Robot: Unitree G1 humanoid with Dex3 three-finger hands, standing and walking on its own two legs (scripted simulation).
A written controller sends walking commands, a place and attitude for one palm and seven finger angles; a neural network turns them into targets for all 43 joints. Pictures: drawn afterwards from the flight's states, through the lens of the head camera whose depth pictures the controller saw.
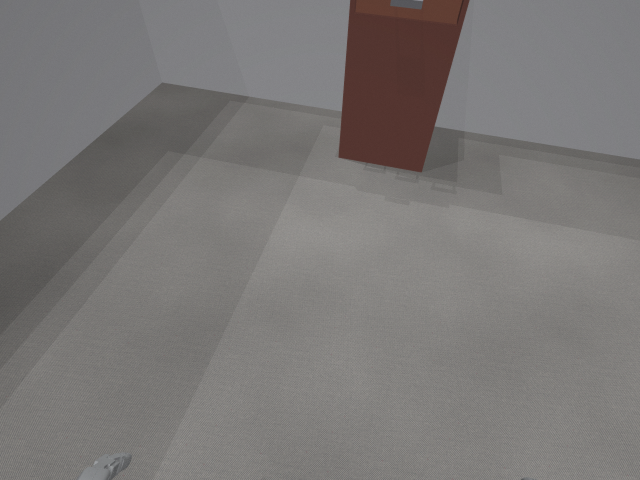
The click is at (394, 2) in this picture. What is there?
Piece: drawer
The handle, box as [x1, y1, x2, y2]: [390, 0, 422, 8]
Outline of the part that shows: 390,5 421,8 422,0 391,0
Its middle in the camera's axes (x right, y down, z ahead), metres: +0.32 -0.89 +1.44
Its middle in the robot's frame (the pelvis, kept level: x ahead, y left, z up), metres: +1.69 -0.24 +0.02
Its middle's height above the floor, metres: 0.78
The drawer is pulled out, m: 0.00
